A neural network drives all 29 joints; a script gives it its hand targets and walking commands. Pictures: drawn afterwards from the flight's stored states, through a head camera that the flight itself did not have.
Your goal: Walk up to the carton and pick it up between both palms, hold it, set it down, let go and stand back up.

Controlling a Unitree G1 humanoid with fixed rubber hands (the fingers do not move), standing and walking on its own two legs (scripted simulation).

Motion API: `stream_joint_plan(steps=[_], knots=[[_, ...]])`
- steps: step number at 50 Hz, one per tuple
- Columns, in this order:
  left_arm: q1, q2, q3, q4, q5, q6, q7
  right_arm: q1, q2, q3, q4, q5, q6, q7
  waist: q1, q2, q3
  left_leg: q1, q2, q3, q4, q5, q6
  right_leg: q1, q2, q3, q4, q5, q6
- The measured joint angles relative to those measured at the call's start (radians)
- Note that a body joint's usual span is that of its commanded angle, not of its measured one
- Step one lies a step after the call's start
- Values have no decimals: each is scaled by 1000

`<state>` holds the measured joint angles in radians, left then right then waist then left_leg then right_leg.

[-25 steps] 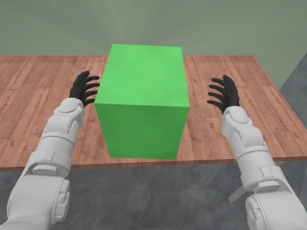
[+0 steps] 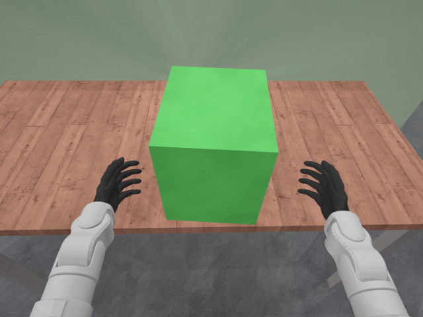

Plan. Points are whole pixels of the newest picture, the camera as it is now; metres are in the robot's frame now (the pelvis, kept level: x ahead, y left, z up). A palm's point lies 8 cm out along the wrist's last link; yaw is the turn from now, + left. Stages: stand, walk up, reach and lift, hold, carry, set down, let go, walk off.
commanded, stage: set down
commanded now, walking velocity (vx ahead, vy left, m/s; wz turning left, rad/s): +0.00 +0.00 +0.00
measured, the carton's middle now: (214, 146) +0.49 -0.01 +0.04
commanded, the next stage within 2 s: none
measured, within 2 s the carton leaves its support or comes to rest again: neither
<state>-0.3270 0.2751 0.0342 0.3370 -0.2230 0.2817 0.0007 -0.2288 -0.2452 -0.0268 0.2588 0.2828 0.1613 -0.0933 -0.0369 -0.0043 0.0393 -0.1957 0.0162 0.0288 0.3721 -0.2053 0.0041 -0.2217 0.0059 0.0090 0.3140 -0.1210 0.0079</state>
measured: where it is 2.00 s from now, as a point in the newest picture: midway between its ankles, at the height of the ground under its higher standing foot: outside the picture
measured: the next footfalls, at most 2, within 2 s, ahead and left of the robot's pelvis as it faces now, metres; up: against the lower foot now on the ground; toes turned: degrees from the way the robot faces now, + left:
none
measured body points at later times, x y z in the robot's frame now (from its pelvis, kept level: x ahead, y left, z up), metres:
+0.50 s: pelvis +0.00 +0.00 +0.00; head +0.02 +0.00 +0.45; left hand +0.27 +0.19 +0.01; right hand +0.25 -0.21 +0.02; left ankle -0.01 +0.11 -0.75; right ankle +0.03 -0.13 -0.75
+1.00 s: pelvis +0.01 +0.00 +0.00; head +0.03 -0.01 +0.45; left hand +0.22 +0.21 -0.03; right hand +0.22 -0.22 -0.02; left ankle -0.01 +0.11 -0.75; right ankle +0.03 -0.13 -0.75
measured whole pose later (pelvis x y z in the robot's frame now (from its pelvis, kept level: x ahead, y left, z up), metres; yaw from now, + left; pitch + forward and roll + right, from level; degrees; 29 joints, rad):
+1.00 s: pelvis +0.01 +0.00 +0.00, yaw -1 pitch -3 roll +0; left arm 0.23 0.25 -0.06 0.21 -0.19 0.05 0.02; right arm 0.28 -0.13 -0.04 0.18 0.12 -0.02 -0.07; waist 0.02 0.01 0.09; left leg -0.09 0.02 0.04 0.38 -0.24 0.00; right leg -0.14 0.01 0.03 0.37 -0.18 0.00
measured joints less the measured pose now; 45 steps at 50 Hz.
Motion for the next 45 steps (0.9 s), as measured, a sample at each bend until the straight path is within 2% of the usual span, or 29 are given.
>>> stream_joint_plan(steps=[21,29,36,45], knots=[[302,-42,-60,-97,10,-152,1,291,85,14,-89,-89,-105,3,32,5,31,101,-3,-1,-14,-9,-2,87,-1,5,15,-25,-2],[434,-49,-90,-147,16,-203,20,413,115,16,-126,-118,-152,3,48,7,56,119,-1,6,-6,-19,-4,96,2,13,36,-39,-4],[498,-24,-108,-162,0,-224,37,470,126,2,-143,-135,-160,6,63,10,58,112,2,14,8,-29,-6,82,6,22,58,-50,-6],[535,-14,-102,-151,12,-232,25,491,118,-10,-116,-148,-170,15,64,13,48,107,3,12,7,-34,-7,78,7,20,59,-56,-7]])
